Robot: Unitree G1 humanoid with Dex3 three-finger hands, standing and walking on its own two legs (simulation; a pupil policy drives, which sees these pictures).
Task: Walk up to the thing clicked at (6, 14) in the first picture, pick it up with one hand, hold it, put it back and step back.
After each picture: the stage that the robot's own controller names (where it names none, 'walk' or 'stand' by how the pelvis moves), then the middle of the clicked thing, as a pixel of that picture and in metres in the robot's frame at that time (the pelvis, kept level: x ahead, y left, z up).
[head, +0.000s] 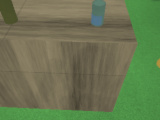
stand; out of the picture +0.78 +0.43 +0.11
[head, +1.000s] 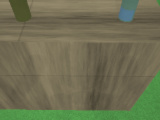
walk; out of the picture +0.69 +0.29 +0.15
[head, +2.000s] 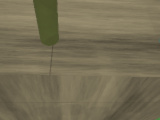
rise first; (46, 11) +0.52 +0.15 +0.14
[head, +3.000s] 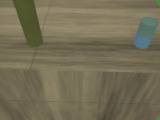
stand; (28, 18) +0.58 +0.25 +0.13
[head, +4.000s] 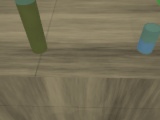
stand; (33, 25) +0.57 +0.23 +0.12
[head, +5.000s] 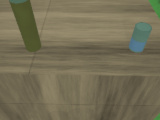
stand; (26, 24) +0.58 +0.25 +0.11
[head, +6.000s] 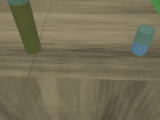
stand; (26, 26) +0.56 +0.25 +0.11
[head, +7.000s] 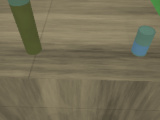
stand; (27, 26) +0.56 +0.25 +0.11
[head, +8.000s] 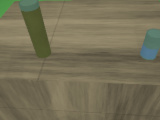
rise first; (37, 31) +0.56 +0.25 +0.11
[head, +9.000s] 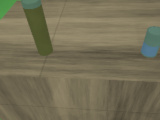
go down; (39, 28) +0.57 +0.24 +0.11
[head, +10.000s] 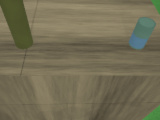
go down; (16, 17) +0.56 +0.23 +0.12
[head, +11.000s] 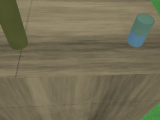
go down; (9, 17) +0.54 +0.24 +0.14
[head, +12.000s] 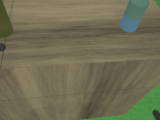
close in; out of the picture +0.55 +0.26 +0.16
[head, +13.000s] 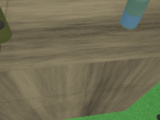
lift; out of the picture +0.53 +0.25 +0.17
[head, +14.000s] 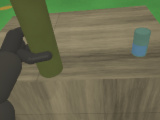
lift; (39, 32) +0.33 +0.12 +0.30
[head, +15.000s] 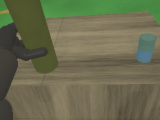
hold; (33, 29) +0.33 +0.14 +0.31
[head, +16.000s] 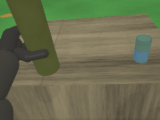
hold; (35, 31) +0.33 +0.13 +0.31
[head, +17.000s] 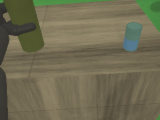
crouch; (21, 8) +0.43 +0.16 +0.31
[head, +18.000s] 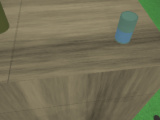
lower; out of the picture +0.51 +0.23 +0.28
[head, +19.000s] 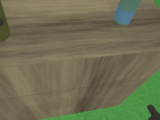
lower; out of the picture +0.53 +0.22 +0.17
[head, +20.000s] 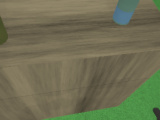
lower; out of the picture +0.52 +0.23 +0.17
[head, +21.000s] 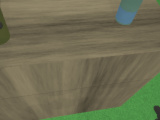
lower; out of the picture +0.52 +0.23 +0.17
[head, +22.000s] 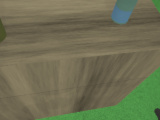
lower; out of the picture +0.52 +0.23 +0.17
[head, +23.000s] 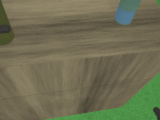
open; out of the picture +0.52 +0.22 +0.17
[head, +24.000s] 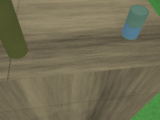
sink last; (6, 23) +0.49 +0.21 +0.16
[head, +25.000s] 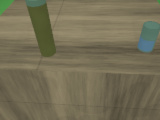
sink last; (42, 28) +0.55 +0.22 +0.15
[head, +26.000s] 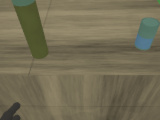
stand; (32, 28) +0.52 +0.21 +0.14
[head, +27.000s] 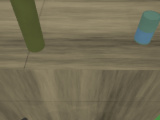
stand; (28, 19) +0.52 +0.22 +0.16
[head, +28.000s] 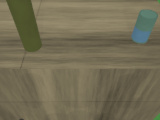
stand; (24, 19) +0.52 +0.22 +0.17
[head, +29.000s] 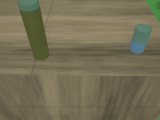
stand; (35, 32) +0.54 +0.22 +0.12
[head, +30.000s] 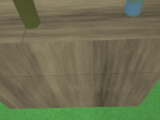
walk; out of the picture +0.62 +0.27 +0.15
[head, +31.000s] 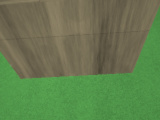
walk; out of the picture +0.92 +0.27 +0.14
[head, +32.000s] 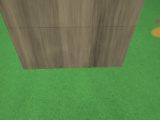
stand; out of the picture +1.18 +0.23 +0.13
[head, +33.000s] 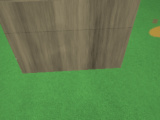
stand; out of the picture +1.17 +0.26 +0.11
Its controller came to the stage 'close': yes
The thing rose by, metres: 0.23
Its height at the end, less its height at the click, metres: +0.00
